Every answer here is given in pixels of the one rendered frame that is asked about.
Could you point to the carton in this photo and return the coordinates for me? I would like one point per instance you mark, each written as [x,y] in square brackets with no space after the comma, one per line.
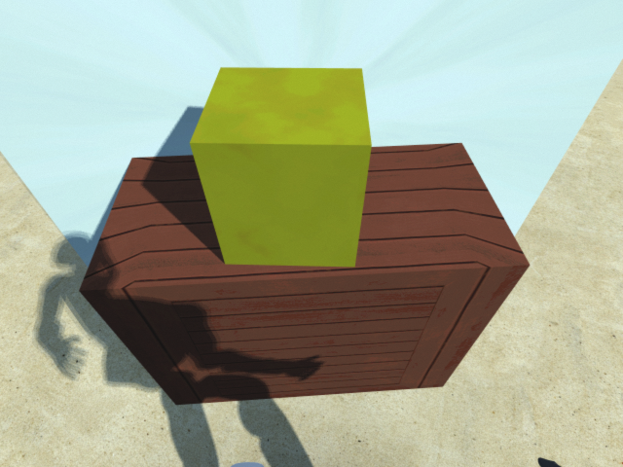
[283,156]

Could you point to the pedestal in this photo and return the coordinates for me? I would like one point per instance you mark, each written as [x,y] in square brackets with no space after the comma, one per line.
[435,261]

